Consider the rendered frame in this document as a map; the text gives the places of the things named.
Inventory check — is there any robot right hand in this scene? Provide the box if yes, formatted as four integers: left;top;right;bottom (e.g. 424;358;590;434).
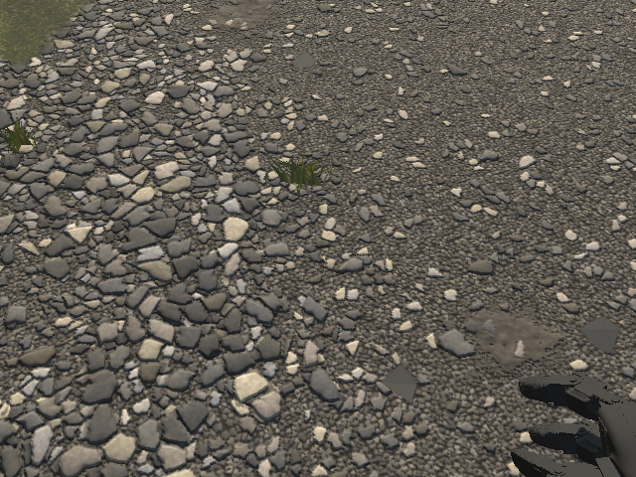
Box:
511;372;636;477

